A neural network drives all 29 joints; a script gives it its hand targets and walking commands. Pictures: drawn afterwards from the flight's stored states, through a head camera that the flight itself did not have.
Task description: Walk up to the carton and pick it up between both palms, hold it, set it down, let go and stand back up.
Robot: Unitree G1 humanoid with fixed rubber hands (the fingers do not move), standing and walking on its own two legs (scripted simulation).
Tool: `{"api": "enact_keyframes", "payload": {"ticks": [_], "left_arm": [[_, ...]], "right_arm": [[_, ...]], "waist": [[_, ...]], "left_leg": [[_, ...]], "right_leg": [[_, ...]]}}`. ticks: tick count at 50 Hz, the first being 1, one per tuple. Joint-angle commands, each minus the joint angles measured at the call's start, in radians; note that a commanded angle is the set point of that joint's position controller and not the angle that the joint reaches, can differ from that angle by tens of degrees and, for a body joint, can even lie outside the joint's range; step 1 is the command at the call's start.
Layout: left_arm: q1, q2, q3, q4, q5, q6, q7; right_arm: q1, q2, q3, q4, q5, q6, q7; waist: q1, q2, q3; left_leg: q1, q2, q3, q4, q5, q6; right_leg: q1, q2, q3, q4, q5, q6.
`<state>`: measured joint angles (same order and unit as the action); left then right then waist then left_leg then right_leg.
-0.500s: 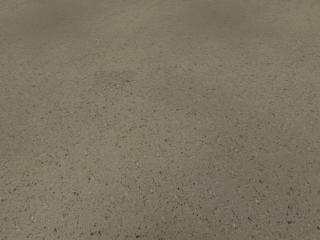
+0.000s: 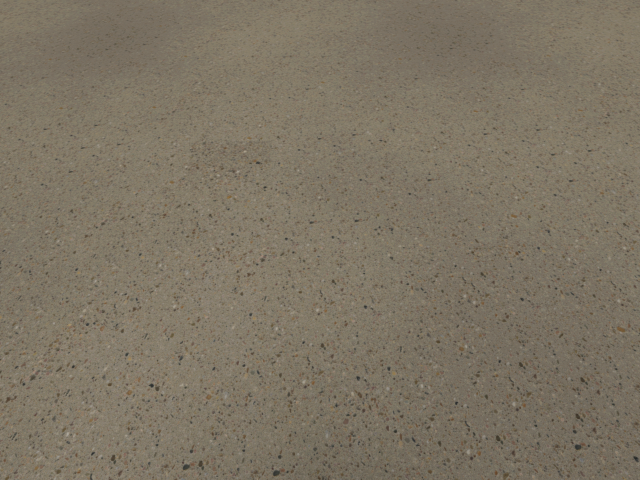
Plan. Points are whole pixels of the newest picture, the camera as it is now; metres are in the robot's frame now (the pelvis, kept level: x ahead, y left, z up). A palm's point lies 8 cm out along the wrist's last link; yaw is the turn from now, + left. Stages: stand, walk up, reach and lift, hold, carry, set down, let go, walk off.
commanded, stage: stand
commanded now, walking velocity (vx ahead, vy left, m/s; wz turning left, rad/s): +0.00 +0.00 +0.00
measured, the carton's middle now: out of the picture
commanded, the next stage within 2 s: walk up in 1.12 s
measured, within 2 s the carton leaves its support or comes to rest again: neither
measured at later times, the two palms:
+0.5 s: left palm out of the picture -0.02 +0.20 -0.15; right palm out of the picture -0.02 -0.19 -0.15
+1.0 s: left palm out of the picture -0.03 +0.20 -0.15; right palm out of the picture -0.03 -0.18 -0.15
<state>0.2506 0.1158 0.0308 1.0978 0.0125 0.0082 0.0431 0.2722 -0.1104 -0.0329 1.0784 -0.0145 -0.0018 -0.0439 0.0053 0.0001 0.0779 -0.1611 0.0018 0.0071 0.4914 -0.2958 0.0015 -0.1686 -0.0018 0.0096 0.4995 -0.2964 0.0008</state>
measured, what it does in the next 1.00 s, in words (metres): stands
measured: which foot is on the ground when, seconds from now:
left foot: down 0.00-1.00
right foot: down 0.00-1.00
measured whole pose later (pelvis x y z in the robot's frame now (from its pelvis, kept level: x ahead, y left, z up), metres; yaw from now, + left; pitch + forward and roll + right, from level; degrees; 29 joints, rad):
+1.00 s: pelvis +0.00 +0.01 +0.00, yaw +0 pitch -3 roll +0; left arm 0.27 0.09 0.01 1.20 0.01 0.01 0.05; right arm 0.29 -0.08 -0.01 1.16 -0.01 -0.01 -0.05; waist 0.00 -0.01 0.08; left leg -0.13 -0.01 0.01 0.44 -0.26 0.02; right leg -0.14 -0.02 0.01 0.44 -0.26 0.02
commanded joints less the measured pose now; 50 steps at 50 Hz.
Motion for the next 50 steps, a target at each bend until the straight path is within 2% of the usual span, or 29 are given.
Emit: {"api": "enact_keyframes", "payload": {"ticks": [1, 3, 5, 8, 9, 10, 12, 13, 15, 16, 19, 21, 24, 26, 32, 33, 35, 37, 38, 40, 45, 46, 50], "left_arm": [[0.062, 0.088, 0.009, 0.001, -0.002, -0.018, 0.006], [0.067, 0.087, 0.007, 0.023, -0.001, -0.017, 0.007], [0.069, 0.069, 0.007, 0.030, -0.002, -0.017, 0.008], [0.082, 0.058, 0.001, 0.042, -0.003, -0.014, 0.009], [0.096, 0.083, 0.006, 0.046, -0.003, -0.014, 0.012], [0.075, 0.071, 0.004, 0.047, -0.002, -0.013, 0.011], [0.076, 0.054, -0.001, 0.051, -0.003, -0.012, 0.008], [0.071, 0.072, 0.003, 0.055, -0.002, -0.012, 0.008], [0.093, 0.057, -0.001, 0.064, -0.003, -0.011, 0.010], [0.087, 0.061, -0.001, 0.066, -0.003, -0.011, 0.011], [0.082, 0.048, -0.005, 0.067, -0.004, -0.011, 0.010], [0.090, 0.047, -0.006, 0.071, -0.003, -0.012, 0.012], [0.091, 0.054, -0.004, 0.076, -0.001, -0.012, 0.011], [0.092, 0.069, -0.003, 0.084, 0.000, -0.011, 0.013], [0.096, 0.040, -0.011, 0.091, -0.003, -0.010, 0.012], [0.100, 0.049, -0.011, 0.095, -0.001, -0.008, 0.013], [0.104, 0.057, -0.005, 0.095, -0.001, -0.007, 0.013], [0.115, 0.036, -0.012, 0.102, -0.004, -0.006, 0.011], [0.117, 0.052, -0.008, 0.103, -0.001, -0.003, 0.009], [0.102, 0.031, -0.015, 0.101, -0.001, -0.003, 0.011], [0.100, 0.046, -0.012, 0.097, -0.001, -0.008, 0.010], [0.108, 0.035, -0.015, 0.101, 0.000, -0.008, 0.010], [0.109, 0.047, -0.014, 0.103, -0.003, -0.002, 0.011]], "right_arm": [[0.093, -0.070, -0.009, 0.006, 0.003, -0.011, -0.008], [0.095, -0.092, -0.015, 0.012, 0.003, -0.011, -0.005], [0.072, -0.074, -0.008, 0.014, 0.004, -0.015, -0.003], [0.090, -0.064, -0.007, 0.038, 0.003, -0.011, -0.005], [0.095, -0.051, -0.003, 0.042, 0.001, -0.012, -0.008], [0.113, -0.060, -0.002, 0.046, 0.003, -0.013, -0.006], [0.099, -0.068, -0.001, 0.053, 0.002, -0.012, -0.006], [0.091, -0.072, -0.003, 0.057, 0.001, -0.010, -0.007], [0.107, -0.058, 0.002, 0.064, 0.001, -0.008, -0.008], [0.102, -0.063, -0.001, 0.056, 0.002, -0.009, -0.007], [0.102, -0.047, 0.004, 0.067, 0.003, -0.011, -0.006], [0.099, -0.056, 0.002, 0.067, 0.000, -0.012, -0.008], [0.104, -0.052, 0.008, 0.078, 0.002, -0.014, -0.008], [0.112, -0.058, 0.005, 0.078, 0.004, -0.019, -0.007], [0.104, -0.052, 0.009, 0.083, 0.000, -0.018, -0.009], [0.109, -0.055, 0.007, 0.081, 0.003, -0.018, -0.009], [0.118, -0.060, 0.007, 0.080, 0.001, -0.020, -0.009], [0.113, -0.053, 0.010, 0.076, 0.002, -0.020, -0.005], [0.113, -0.055, 0.008, 0.073, 0.004, -0.021, -0.007], [0.123, -0.048, 0.008, 0.081, 0.006, -0.014, -0.007], [0.113, -0.053, 0.014, 0.073, 0.000, -0.018, -0.009], [0.123, -0.062, 0.010, 0.076, 0.004, -0.017, -0.009], [0.138, -0.037, 0.014, 0.084, 0.001, -0.014, -0.003]], "waist": [[-0.007, -0.005, 0.007], [-0.013, -0.011, 0.000], [-0.002, -0.020, -0.012], [-0.004, 0.029, 0.021], [0.000, -0.001, 0.025], [-0.011, -0.007, 0.001], [-0.001, 0.029, 0.018], [-0.003, 0.007, 0.032], [-0.002, 0.011, 0.041], [-0.008, -0.015, 0.045], [-0.006, -0.002, 0.028], [0.001, -0.033, 0.003], [0.001, 0.017, 0.021], [-0.005, -0.008, 0.006], [0.002, 0.032, 0.029], [-0.001, -0.008, 0.044], [-0.001, 0.006, 0.042], [0.003, -0.016, 0.032], [0.007, 0.001, 0.039], [-0.007, -0.008, 0.033], [0.001, 0.001, 0.039], [-0.008, -0.002, 0.027], [-0.009, 0.016, 0.048]], "left_leg": [[0.006, 0.074, -0.071, -0.109, 0.220, 0.043], [0.013, 0.074, -0.072, -0.109, 0.230, 0.044], [0.002, 0.074, -0.069, -0.106, 0.251, 0.045], [-0.003, 0.067, -0.055, -0.116, 0.226, 0.038], [0.010, 0.076, -0.065, -0.120, 0.235, 0.041], [0.008, 0.076, -0.066, -0.122, 0.247, 0.042], [-0.016, 0.072, -0.057, -0.128, 0.216, 0.038], [-0.013, 0.075, -0.062, -0.133, 0.202, 0.042], [-0.009, 0.073, -0.062, -0.130, 0.216, 0.036], [-0.002, 0.072, -0.064, -0.130, 0.209, 0.039], [-0.012, 0.073, -0.060, -0.127, 0.223, 0.040], [0.009, 0.079, -0.065, -0.129, 0.249, 0.038], [-0.015, 0.076, -0.064, -0.135, 0.236, 0.039], [0.003, 0.075, -0.066, -0.139, 0.246, 0.043], [0.010, 0.082, -0.063, -0.137, 0.256, 0.044], [-0.008, 0.078, -0.072, -0.143, 0.237, 0.044], [-0.019, 0.078, -0.077, -0.143, 0.239, 0.046], [-0.005, 0.074, -0.067, -0.146, 0.214, 0.042], [-0.011, 0.072, -0.067, -0.150, 0.213, 0.045], [-0.009, 0.071, -0.071, -0.153, 0.183, 0.043], [-0.009, 0.077, -0.074, -0.149, 0.242, 0.047], [0.005, 0.076, -0.070, -0.150, 0.218, 0.047], [-0.021, 0.070, -0.078, -0.166, 0.169, 0.040]], "right_leg": [[-0.024, -0.062, 0.067, -0.114, 0.210, -0.032], [-0.010, -0.068, 0.067, -0.119, 0.223, -0.033], [0.012, -0.066, 0.060, -0.110, 0.252, -0.033], [-0.006, -0.068, 0.068, -0.119, 0.234, -0.026], [-0.014, -0.070, 0.067, -0.122, 0.231, -0.032], [0.017, -0.066, 0.061, -0.118, 0.241, -0.035], [0.005, -0.070, 0.064, -0.122, 0.221, -0.027], [-0.004, -0.071, 0.062, -0.126, 0.217, -0.024], [-0.013, -0.070, 0.066, -0.126, 0.221, -0.023], [-0.019, -0.069, 0.065, -0.131, 0.215, -0.023], [0.010, -0.072, 0.061, -0.128, 0.222, -0.026], [0.012, -0.073, 0.061, -0.124, 0.241, -0.030], [0.023, -0.076, 0.063, -0.131, 0.234, -0.024], [0.022, -0.075, 0.062, -0.129, 0.242, -0.023], [-0.001, -0.079, 0.063, -0.128, 0.232, -0.024], [0.000, -0.072, 0.056, -0.133, 0.225, -0.019], [0.014, -0.073, 0.058, -0.131, 0.222, -0.018], [0.007, -0.071, 0.058, -0.133, 0.210, -0.016], [0.001, -0.071, 0.056, -0.137, 0.203, -0.015], [-0.001, -0.069, 0.048, -0.136, 0.194, -0.013], [0.000, -0.080, 0.060, -0.135, 0.212, -0.017], [-0.007, -0.075, 0.058, -0.141, 0.200, -0.019], [-0.002, -0.076, 0.054, -0.140, 0.183, -0.010]]}}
